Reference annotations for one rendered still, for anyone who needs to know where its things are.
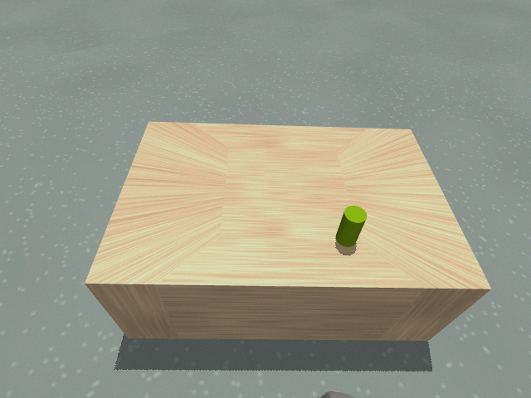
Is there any can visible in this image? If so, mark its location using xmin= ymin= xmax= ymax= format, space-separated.
xmin=336 ymin=206 xmax=367 ymax=247

